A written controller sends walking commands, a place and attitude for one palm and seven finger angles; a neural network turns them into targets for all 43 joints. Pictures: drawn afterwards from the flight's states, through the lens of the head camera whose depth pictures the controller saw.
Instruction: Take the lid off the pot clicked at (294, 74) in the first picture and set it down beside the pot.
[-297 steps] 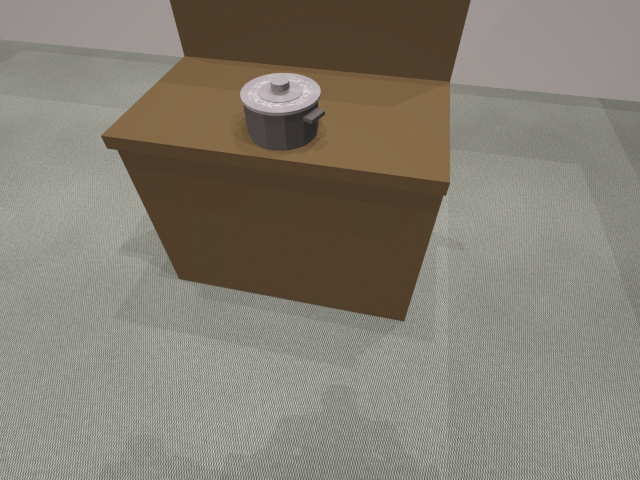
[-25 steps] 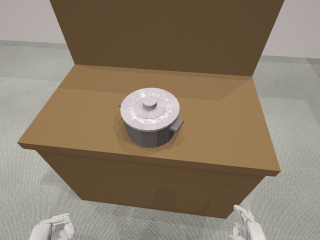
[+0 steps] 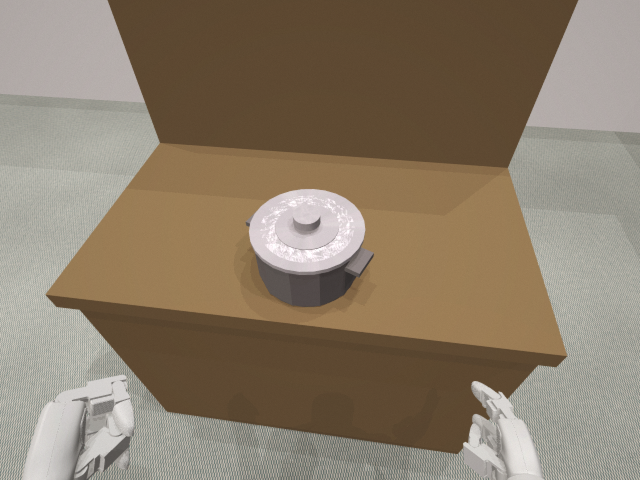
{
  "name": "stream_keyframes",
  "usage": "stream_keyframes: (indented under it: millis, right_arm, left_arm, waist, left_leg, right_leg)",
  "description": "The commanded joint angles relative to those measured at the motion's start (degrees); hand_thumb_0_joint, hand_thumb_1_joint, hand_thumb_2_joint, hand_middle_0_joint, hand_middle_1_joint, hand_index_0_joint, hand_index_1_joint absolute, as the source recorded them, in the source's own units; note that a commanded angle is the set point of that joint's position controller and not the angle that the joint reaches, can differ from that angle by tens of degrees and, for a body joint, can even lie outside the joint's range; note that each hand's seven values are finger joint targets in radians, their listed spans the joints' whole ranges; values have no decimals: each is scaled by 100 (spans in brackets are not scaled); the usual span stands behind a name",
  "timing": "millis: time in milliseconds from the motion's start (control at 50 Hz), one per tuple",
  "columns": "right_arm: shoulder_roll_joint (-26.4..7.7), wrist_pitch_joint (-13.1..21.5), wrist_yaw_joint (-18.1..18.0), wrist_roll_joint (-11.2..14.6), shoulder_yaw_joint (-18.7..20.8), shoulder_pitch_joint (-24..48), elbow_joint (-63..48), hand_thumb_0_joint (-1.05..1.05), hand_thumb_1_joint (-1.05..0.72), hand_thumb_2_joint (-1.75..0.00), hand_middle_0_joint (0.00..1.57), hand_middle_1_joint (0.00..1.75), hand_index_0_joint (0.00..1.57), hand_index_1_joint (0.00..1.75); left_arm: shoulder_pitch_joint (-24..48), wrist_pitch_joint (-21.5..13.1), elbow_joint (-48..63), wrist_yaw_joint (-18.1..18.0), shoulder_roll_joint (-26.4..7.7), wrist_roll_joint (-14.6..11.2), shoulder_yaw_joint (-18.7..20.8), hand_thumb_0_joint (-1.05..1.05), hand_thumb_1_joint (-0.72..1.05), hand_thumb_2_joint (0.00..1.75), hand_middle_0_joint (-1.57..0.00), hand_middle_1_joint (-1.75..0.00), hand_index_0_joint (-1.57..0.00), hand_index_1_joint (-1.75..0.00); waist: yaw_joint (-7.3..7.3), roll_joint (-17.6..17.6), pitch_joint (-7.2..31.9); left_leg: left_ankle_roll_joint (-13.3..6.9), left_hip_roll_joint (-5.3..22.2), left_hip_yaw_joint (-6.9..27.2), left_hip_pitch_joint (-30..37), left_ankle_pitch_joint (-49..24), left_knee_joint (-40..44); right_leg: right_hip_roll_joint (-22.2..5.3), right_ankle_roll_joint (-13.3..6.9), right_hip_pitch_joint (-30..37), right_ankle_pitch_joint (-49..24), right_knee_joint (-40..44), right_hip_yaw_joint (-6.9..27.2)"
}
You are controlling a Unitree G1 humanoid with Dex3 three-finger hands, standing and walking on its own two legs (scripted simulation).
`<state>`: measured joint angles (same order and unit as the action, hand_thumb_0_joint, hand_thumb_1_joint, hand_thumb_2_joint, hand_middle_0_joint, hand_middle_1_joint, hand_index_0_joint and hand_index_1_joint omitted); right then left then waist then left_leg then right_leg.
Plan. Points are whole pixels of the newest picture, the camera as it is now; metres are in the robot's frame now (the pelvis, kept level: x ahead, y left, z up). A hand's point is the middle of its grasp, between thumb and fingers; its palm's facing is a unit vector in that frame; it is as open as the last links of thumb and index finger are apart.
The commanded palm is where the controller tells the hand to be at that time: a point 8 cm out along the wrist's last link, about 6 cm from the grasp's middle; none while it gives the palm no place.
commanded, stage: raise the hand higher, near the body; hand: left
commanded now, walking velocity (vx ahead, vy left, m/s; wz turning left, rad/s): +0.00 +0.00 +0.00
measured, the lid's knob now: (306, 218) +0.50 +0.09 +0.03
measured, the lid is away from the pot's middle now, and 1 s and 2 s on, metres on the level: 0.00 0.00 0.00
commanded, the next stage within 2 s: reach forward and open the fingers in 0.20 s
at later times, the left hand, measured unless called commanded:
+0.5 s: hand (96, 401) +0.16 +0.25 +0.08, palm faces -0.03 -0.20 -0.98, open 2.9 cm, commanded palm +0.14 +0.26 +0.13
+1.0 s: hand (103, 364) +0.20 +0.26 +0.09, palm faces -0.21 -0.04 -0.98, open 6.5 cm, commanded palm +0.19 +0.26 +0.15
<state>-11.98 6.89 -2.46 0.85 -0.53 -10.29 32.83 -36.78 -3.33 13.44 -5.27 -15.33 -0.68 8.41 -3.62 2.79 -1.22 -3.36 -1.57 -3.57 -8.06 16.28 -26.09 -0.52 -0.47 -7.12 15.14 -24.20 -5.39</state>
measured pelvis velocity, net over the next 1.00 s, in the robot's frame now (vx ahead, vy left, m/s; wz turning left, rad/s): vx -0.03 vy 0.00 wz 0.01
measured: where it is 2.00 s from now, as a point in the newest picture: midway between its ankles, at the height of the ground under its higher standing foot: outside the picture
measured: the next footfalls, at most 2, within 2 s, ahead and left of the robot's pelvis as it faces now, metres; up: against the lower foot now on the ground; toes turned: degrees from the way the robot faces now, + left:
none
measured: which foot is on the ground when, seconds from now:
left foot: down 0.00-1.00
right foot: down 0.00-1.00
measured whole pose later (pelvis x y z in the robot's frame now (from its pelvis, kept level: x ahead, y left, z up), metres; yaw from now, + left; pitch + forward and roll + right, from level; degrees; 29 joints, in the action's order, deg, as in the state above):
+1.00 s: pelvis -0.03 +0.00 +0.00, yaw +0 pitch -1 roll -1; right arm -16.6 -6.9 1.0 2.4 -0.1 -8.1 32.6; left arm -12.2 -3.3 9.8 10.2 -36.2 44.4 4.0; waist -3.2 7.7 -1.5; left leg -3.9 -2.1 -3.3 -11.8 11.7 -23.8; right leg -0.9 -0.5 -10.8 10.8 -22.1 -5.7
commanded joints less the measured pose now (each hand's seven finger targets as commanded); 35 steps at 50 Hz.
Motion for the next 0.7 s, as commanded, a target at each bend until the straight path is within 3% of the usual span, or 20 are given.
stream_keyframes:
  millis: [0,60,120,280,300,320,340,360,380,400,420,440,460,500,540,560,580,600,640,680]
  right_arm:
    - [-567,283,-40,-13,215,461,-857,0,-90,-90,20,30,20,30]
    - [-576,246,-19,-23,193,510,-890,0,-90,-90,20,30,20,30]
    - [-570,237,-24,-22,192,512,-901,0,-90,-90,20,30,20,30]
    - [-574,248,-23,-6,188,562,-869,0,-90,-90,20,30,20,30]
    - [-1013,-84,61,-110,75,717,-919,0,-90,-90,20,30,20,30]
    - [-785,-243,117,-102,132,789,-1167,0,-90,-90,20,30,20,30]
    - [-805,-388,171,-39,114,890,-1135,0,-90,-90,20,30,20,30]
    - [-813,-546,232,-62,145,866,-1149,0,-90,-90,20,30,20,30]
    - [-845,-739,268,-29,166,964,-1084,0,-90,-90,20,30,20,30]
    - [-916,-901,298,-5,154,1088,-1136,0,-90,-90,20,30,20,30]
    - [-938,-1010,303,14,142,1196,-1185,0,-90,-90,20,30,20,30]
    - [-945,-1062,301,89,128,1413,-1259,0,-90,-90,20,30,20,30]
    - [-934,-1090,289,84,120,1335,-1242,0,-90,-90,20,30,20,30]
    - [-963,-1077,263,131,161,1285,-1173,0,-90,-90,20,30,20,30]
    - [-957,-1017,247,194,190,1367,-1238,0,-90,-90,20,30,20,30]
    - [-950,-1020,230,159,179,1171,-1160,0,-90,-90,20,30,20,30]
    - [-987,-1058,197,161,216,1074,-1044,0,-90,-90,20,30,20,30]
    - [-1029,-1066,173,152,224,1038,-1045,0,-90,-90,20,30,20,30]
    - [-1002,-982,131,170,219,1135,-1142,0,-90,-90,20,30,20,30]
    - [-961,-981,103,136,224,957,-1041,0,-90,-90,20,30,20,30]
  left_arm:
    - [-31,-403,1391,-88,-797,-43,619,0,90,90,-130,-150,-130,-150]
    - [184,-428,1525,-74,-865,-44,684,0,90,90,-130,-150,-130,-150]
    - [231,-482,1771,-86,-930,-67,763,0,90,90,-130,-150,-130,-150]
    - [490,-603,2126,-120,-1070,-120,983,0,90,90,-130,-150,-130,-150]
    - [925,-180,2435,-315,-2343,2469,644,0,88,89,-128,-149,-128,-149]
    - [793,92,2766,-440,-1802,2518,621,0,86,89,-125,-148,-125,-148]
    - [589,345,2555,-484,-1958,3163,492,0,83,89,-123,-146,-123,-146]
    - [246,542,2345,-474,-2012,3616,532,0,80,90,-121,-143,-121,-143]
    - [32,706,1901,-398,-2094,3976,530,0,77,91,-120,-140,-120,-140]
    - [283,782,1871,-296,-2376,4290,594,0,74,92,-119,-136,-119,-136]
    - [452,827,1853,-202,-2644,4522,685,0,71,94,-119,-131,-119,-131]
    - [571,867,1897,-86,-2864,4629,788,0,68,96,-120,-122,-120,-122]
    - [958,851,1968,58,-2948,4745,658,0,65,98,-119,-118,-119,-118]
    - [1020,744,1760,373,-3087,4690,596,0,58,102,-117,-111,-117,-111]
    - [906,669,1736,742,-3083,4470,550,0,52,105,-115,-104,-115,-104]
    - [1115,604,1520,942,-3021,4381,383,0,49,106,-113,-100,-113,-100]
    - [1333,529,1210,1100,-3188,4312,500,0,46,108,-112,-97,-112,-97]
    - [1632,415,1234,1217,-3346,4302,592,0,43,109,-111,-93,-111,-93]
    - [1962,191,1296,1317,-3579,4280,850,0,37,111,-109,-86,-109,-86]
    - [2443,-37,1177,1329,-3529,4285,767,0,32,112,-106,-79,-106,-79]
  waist:
    - [33,76,382]
    - [49,-192,323]
    - [28,68,412]
    - [24,-43,386]
    - [8,425,252]
    - [-65,760,435]
    - [-130,741,336]
    - [-203,530,619]
    - [-235,177,565]
    - [-220,-21,629]
    - [-230,-29,703]
    - [-220,85,820]
    - [-165,55,1165]
    - [-106,227,1178]
    - [-41,122,1198]
    - [56,-94,1090]
    - [127,-366,745]
    - [119,-390,723]
    - [85,-332,789]
    - [107,-87,912]
  left_leg:
    - [223,351,500,349,-2050,361]
    - [213,331,510,283,-1915,373]
    - [214,336,500,373,-1877,387]
    - [195,345,480,398,-1705,374]
    - [192,250,460,-251,-1842,231]
    - [285,306,414,-280,-2045,263]
    - [341,348,471,-355,-1998,265]
    - [315,347,404,-420,-1941,227]
    - [275,313,375,-534,-1743,228]
    - [232,264,348,-637,-1487,246]
    - [183,245,340,-671,-1310,264]
    - [151,255,366,-620,-1209,253]
    - [107,229,363,-499,-1238,213]
    - [65,237,462,-309,-1461,217]
    - [25,211,512,-225,-1688,154]
    - [8,165,468,-285,-1651,169]
    - [-11,155,457,-371,-1457,212]
    - [-37,145,441,-330,-1409,226]
    - [-64,131,460,-218,-1381,179]
    - [-48,98,470,-86,-1418,251]
  right_leg:
    - [-76,-82,-106,-1224,294,186]
    - [-67,-85,-92,-1231,327,181]
    - [-79,-82,-57,-1176,348,205]
    - [-78,-82,-58,-1118,414,246]
    - [63,-132,-646,-1112,101,463]
    - [-2,-202,-524,-1032,6,198]
    - [107,-266,-528,-906,-28,391]
    - [103,-271,-475,-817,-85,374]
    - [132,-270,-458,-821,-64,446]
    - [126,-259,-390,-780,-38,554]
    - [93,-235,-300,-715,-6,605]
    - [104,-235,-166,-754,23,737]
    - [8,-169,-107,-769,22,658]
    - [-39,-110,-127,-969,100,599]
    - [-36,-54,-116,-1348,166,607]
    - [-93,-4,-151,-1366,198,490]
    - [-73,33,-339,-1266,313,461]
    - [-89,47,-361,-1246,367,468]
    - [-72,26,-327,-1259,417,522]
    - [-110,30,-316,-1136,445,413]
